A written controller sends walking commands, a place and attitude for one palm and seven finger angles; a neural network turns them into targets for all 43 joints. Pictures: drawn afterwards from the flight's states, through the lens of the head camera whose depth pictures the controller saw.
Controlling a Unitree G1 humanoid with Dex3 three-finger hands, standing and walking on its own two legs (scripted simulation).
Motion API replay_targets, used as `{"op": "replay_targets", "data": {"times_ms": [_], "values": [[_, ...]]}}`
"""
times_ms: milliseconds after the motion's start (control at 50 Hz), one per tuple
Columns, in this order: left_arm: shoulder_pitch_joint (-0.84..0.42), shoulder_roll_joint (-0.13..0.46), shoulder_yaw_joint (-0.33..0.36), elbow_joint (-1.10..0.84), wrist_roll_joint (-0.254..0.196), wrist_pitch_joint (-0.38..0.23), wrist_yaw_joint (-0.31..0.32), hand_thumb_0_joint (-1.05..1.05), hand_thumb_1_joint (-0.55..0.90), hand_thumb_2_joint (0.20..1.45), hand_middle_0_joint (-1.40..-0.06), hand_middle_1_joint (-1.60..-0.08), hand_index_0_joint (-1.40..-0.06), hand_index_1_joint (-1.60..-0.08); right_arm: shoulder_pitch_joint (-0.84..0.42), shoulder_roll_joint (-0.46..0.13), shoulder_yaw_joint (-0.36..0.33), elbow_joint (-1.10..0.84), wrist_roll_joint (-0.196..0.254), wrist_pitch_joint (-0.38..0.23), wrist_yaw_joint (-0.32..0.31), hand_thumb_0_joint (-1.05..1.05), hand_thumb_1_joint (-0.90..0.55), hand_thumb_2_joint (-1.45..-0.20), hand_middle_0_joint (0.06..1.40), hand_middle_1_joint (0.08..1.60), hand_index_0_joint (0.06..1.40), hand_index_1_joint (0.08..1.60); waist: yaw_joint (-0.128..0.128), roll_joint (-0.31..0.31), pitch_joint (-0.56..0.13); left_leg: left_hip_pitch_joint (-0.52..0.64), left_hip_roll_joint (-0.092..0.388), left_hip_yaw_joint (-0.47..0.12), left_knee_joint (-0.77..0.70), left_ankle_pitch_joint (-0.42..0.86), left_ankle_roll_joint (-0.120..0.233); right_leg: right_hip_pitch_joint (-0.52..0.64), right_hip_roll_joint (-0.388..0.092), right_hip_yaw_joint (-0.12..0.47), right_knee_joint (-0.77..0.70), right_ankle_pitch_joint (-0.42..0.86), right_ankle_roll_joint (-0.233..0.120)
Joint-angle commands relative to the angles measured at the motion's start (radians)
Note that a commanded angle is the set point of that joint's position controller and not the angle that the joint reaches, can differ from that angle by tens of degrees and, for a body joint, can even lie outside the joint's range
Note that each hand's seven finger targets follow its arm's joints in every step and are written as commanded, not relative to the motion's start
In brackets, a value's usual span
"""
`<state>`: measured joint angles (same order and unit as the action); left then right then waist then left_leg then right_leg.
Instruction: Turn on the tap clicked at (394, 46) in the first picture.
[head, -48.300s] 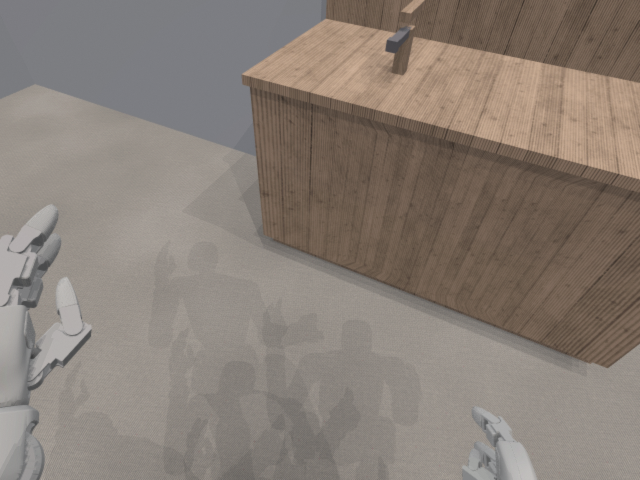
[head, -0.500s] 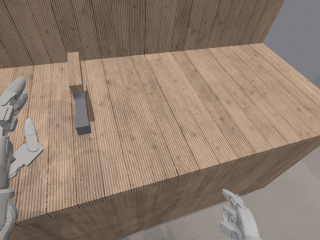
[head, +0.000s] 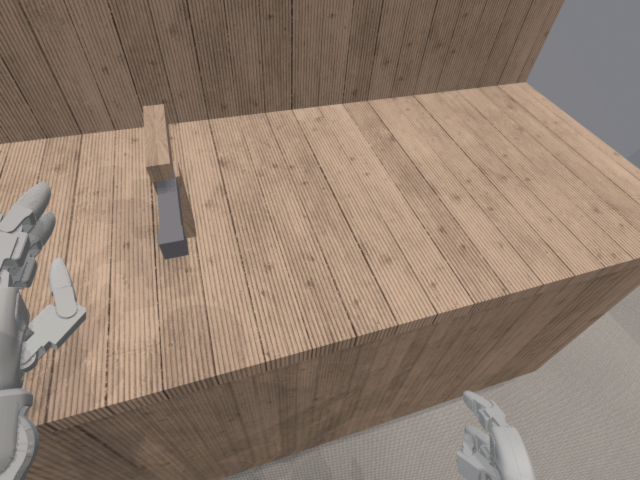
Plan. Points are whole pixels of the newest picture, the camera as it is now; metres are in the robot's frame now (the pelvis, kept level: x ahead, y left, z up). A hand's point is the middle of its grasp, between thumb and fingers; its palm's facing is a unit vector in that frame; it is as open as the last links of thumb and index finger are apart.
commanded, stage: look again from close up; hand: left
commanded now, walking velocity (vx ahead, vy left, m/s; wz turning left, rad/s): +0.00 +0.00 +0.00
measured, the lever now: (173, 242) +0.35 +0.22 +0.11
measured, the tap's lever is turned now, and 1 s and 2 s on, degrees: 0 0 0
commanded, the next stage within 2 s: come to a stop and stand still in 0.08 s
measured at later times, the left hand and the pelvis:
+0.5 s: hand (113, 317) +0.22 +0.22 +0.16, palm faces +0.36 -0.86 -0.36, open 7.5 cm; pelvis +0.00 -0.02 +0.00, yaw +0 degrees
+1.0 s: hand (95, 279) +0.25 +0.24 +0.17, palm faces +0.43 -0.84 -0.34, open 7.5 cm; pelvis +0.02 -0.02 +0.00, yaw +0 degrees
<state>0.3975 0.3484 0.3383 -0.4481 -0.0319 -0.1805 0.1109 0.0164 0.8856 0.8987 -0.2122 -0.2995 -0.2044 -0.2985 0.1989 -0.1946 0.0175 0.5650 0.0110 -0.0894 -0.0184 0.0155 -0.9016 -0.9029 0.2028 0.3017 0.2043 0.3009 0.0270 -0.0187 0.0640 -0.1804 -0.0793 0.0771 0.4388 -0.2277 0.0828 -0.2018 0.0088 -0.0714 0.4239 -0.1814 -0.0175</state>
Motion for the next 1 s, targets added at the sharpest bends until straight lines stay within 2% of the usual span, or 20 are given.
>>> {"op": "replay_targets", "data": {"times_ms": [0,80,100,180,200,320,480,500,520,540,560,580,620,640,720,740,780,800,880,980], "values": [[-0.077,0.148,0.078,-0.221,-0.003,-0.08,0.016,0.0,0.9,0.9,-0.2,-0.3,-0.2,-0.3,-0.103,-0.138,-0.046,-0.163,0.001,-0.056,-0.013,0.0,-0.9,-0.9,0.2,0.3,0.2,0.3,-0.007,0.049,-0.118,-0.091,0.171,-0.191,-0.132,-0.056,-0.091,0.085,-0.079,0.131,-0.079,-0.008,-0.028],[-0.075,0.196,0.118,-0.257,0.001,-0.082,0.024,0.0,0.9,0.9,-0.2,-0.3,-0.2,-0.3,-0.112,-0.134,-0.046,-0.16,0.007,-0.07,-0.017,0.0,-0.9,-0.9,0.2,0.3,0.2,0.3,-0.004,0.101,-0.129,-0.072,0.176,-0.201,-0.138,-0.053,-0.084,0.074,-0.077,0.149,-0.082,-0.01,-0.027],[-0.07,0.162,0.088,-0.228,-0.005,-0.085,0.019,0.0,0.9,0.9,-0.2,-0.3,-0.2,-0.3,-0.101,-0.135,-0.041,-0.157,-0.002,-0.066,-0.019,0.0,-0.9,-0.9,0.2,0.3,0.2,0.3,-0.006,0.085,-0.131,-0.08,0.176,-0.201,-0.139,-0.061,-0.075,0.074,-0.076,0.146,-0.089,-0.017,-0.026],[-0.061,0.193,0.117,-0.239,-0.006,-0.08,0.023,0.0,0.9,0.9,-0.2,-0.3,-0.2,-0.3,-0.106,-0.133,-0.045,-0.154,0.008,-0.074,-0.021,0.0,-0.9,-0.9,0.2,0.3,0.2,0.3,-0.005,0.096,-0.14,-0.056,0.172,-0.191,-0.121,-0.019,-0.075,0.066,-0.085,0.158,-0.098,0.008,-0.027],[-0.041,0.161,0.092,-0.197,-0.012,-0.079,0.019,0.0,0.9,0.9,-0.2,-0.3,-0.2,-0.3,-0.09,-0.137,-0.042,-0.152,-0.001,-0.07,-0.022,0.0,-0.9,-0.9,0.2,0.3,0.2,0.3,-0.005,0.055,-0.137,-0.069,0.169,-0.194,-0.117,-0.023,-0.065,0.069,-0.086,0.156,-0.107,-0.005,-0.026],[-0.031,0.171,0.09,-0.204,-0.017,-0.069,0.016,0.0,0.9,0.9,-0.2,-0.3,-0.2,-0.3,-0.088,-0.143,-0.052,-0.154,0.007,-0.071,-0.022,0.0,-0.9,-0.9,0.2,0.3,0.2,0.3,-0.009,0.023,-0.131,-0.035,0.152,-0.185,-0.062,-0.009,-0.051,0.007,-0.118,0.2,-0.155,-0.052,-0.035],[-0.046,0.209,0.121,-0.269,-0.016,-0.069,0.028,0.0,0.9,0.9,-0.2,-0.3,-0.2,-0.3,-0.109,-0.138,-0.045,-0.144,0.014,-0.078,-0.028,0.0,-0.9,-0.9,0.2,0.3,0.2,0.3,-0.004,0.084,-0.171,-0.032,0.171,-0.198,-0.095,0.084,-0.065,0.079,-0.095,0.155,-0.079,0.083,-0.026],[-1.095,0.989,0.661,-0.501,0.148,-0.179,0.024,0.0,0.9,0.9,-0.2,-0.3,-0.2,-0.3,0.073,-0.162,-0.039,-0.111,-0.037,-0.128,-0.019,0.0,-0.9,-0.9,0.2,0.3,0.2,0.3,-0.025,-0.043,0.022,-0.189,0.173,-0.09,0.016,0.053,-0.033,-0.1,-0.069,0.14,-0.149,0.075,0.118],[-0.517,0.378,0.292,0.108,0.035,-0.14,-0.024,0.0,0.9,0.9,-0.2,-0.3,-0.2,-0.3,-0.042,-0.055,0.002,-0.082,-0.015,-0.118,-0.019,0.0,-0.9,-0.9,0.2,0.3,0.2,0.3,-0.009,0.032,-0.229,-0.042,0.139,-0.161,0.008,0.116,-0.028,-0.058,-0.144,0.157,-0.083,-0.028,-0.02],[-0.221,0.294,0.232,0.049,-0.005,-0.137,-0.023,0.0,0.9,0.9,-0.2,-0.3,-0.2,-0.3,-0.037,-0.1,-0.04,-0.128,-0.007,-0.124,-0.02,0.0,-0.9,-0.9,0.2,0.3,0.2,0.3,0.036,0.044,-0.153,-0.037,0.142,-0.15,-0.002,0.083,-0.055,-0.01,-0.121,0.257,-0.143,0.025,-0.012],[-0.178,0.2,0.145,0.038,-0.025,-0.135,-0.027,0.0,0.9,0.9,-0.2,-0.3,-0.2,-0.3,-0.009,-0.137,-0.05,-0.13,-0.001,-0.129,-0.008,0.0,-0.9,-0.9,0.2,0.3,0.2,0.3,0.007,0.117,-0.203,-0.033,0.124,-0.148,-0.031,0.049,-0.064,0.061,-0.128,0.244,-0.105,0.012,-0.033],[-0.116,0.097,0.054,-0.011,-0.045,-0.144,-0.042,0.0,0.9,0.9,-0.2,-0.3,-0.2,-0.3,-0.057,-0.121,-0.048,-0.128,0.017,-0.135,0.011,0.0,-0.9,-0.9,0.2,0.3,0.2,0.3,0.006,0.228,-0.242,0.009,0.142,-0.137,-0.052,0.077,-0.059,0.062,-0.108,0.176,-0.03,0.039,-0.028],[-0.051,0.119,0.041,-0.154,-0.039,-0.15,-0.036,0.0,0.9,0.9,-0.2,-0.3,-0.2,-0.3,-0.04,-0.144,-0.055,-0.137,0.011,-0.131,0.031,0.0,-0.9,-0.9,0.2,0.3,0.2,0.3,0.015,0.234,-0.221,-0.067,0.191,-0.178,-0.1,0.05,-0.04,0.094,-0.084,0.139,0.032,0.031,-0.004],[-0.02,0.12,0.031,-0.2,-0.035,-0.152,-0.033,0.0,0.9,0.9,-0.2,-0.3,-0.2,-0.3,-0.047,-0.138,-0.053,-0.143,0.012,-0.133,0.037,0.0,-0.9,-0.9,0.2,0.3,0.2,0.3,0.018,0.193,-0.199,-0.107,0.199,-0.189,-0.117,0.03,-0.037,0.109,-0.078,0.126,0.042,0.027,-0.002],[0.02,0.222,0.155,-0.2,-0.034,-0.132,-0.005,0.0,0.9,0.9,-0.2,-0.3,-0.2,-0.3,-0.067,-0.14,-0.053,-0.158,0.012,-0.121,0.021,0.0,-0.9,-0.9,0.2,0.3,0.2,0.3,0.015,-0.099,-0.183,-0.127,0.188,-0.192,-0.092,0.084,-0.059,0.124,-0.073,0.096,0.02,0.071,-0.001],[0.006,0.237,0.182,-0.183,-0.04,-0.129,-0.003,0.0,0.9,0.9,-0.2,-0.3,-0.2,-0.3,-0.072,-0.139,-0.054,-0.16,0.011,-0.118,0.011,0.0,-0.9,-0.9,0.2,0.3,0.2,0.3,0.01,-0.129,-0.178,-0.11,0.177,-0.186,-0.078,0.092,-0.065,0.107,-0.081,0.112,0.003,0.077,-0.004],[-0.061,0.306,0.251,-0.216,-0.044,-0.129,0.006,0.0,0.9,0.9,-0.2,-0.3,-0.2,-0.3,-0.096,-0.139,-0.045,-0.155,0.01,-0.108,-0.006,0.0,-0.9,-0.9,0.2,0.3,0.2,0.3,0.002,-0.073,-0.168,-0.071,0.162,-0.18,-0.068,0.123,-0.071,0.066,-0.082,0.125,0.006,0.084,-0.01],[-0.08,0.258,0.214,-0.184,-0.045,-0.13,0.002,0.0,0.9,0.9,-0.2,-0.3,-0.2,-0.3,-0.089,-0.134,-0.045,-0.153,0.007,-0.102,-0.014,0.0,-0.9,-0.9,0.2,0.3,0.2,0.3,-0.004,-0.025,-0.159,-0.078,0.167,-0.19,-0.074,0.135,-0.073,0.066,-0.087,0.115,0.012,0.084,-0.014],[-0.171,0.225,0.151,-0.275,-0.035,-0.135,-0.008,0.0,0.9,0.9,-0.2,-0.3,-0.2,-0.3,-0.098,-0.123,-0.035,-0.147,0.012,-0.116,-0.012,0.0,-0.9,-0.9,0.2,0.3,0.2,0.3,-0.004,0.166,-0.202,0.015,0.166,-0.163,-0.04,0.317,-0.084,0.074,-0.073,0.119,0.042,0.183,-0.019],[-0.089,0.146,0.074,-0.282,-0.021,-0.117,-0.005,0.0,0.9,0.9,-0.2,-0.3,-0.2,-0.3,-0.089,-0.129,-0.041,-0.135,0.013,-0.125,0.009,0.0,-0.9,-0.9,0.2,0.3,0.2,0.3,-0.003,0.126,-0.227,0.067,0.18,-0.155,-0.013,0.445,-0.103,0.084,-0.065,0.105,0.033,0.219,-0.018]]}}
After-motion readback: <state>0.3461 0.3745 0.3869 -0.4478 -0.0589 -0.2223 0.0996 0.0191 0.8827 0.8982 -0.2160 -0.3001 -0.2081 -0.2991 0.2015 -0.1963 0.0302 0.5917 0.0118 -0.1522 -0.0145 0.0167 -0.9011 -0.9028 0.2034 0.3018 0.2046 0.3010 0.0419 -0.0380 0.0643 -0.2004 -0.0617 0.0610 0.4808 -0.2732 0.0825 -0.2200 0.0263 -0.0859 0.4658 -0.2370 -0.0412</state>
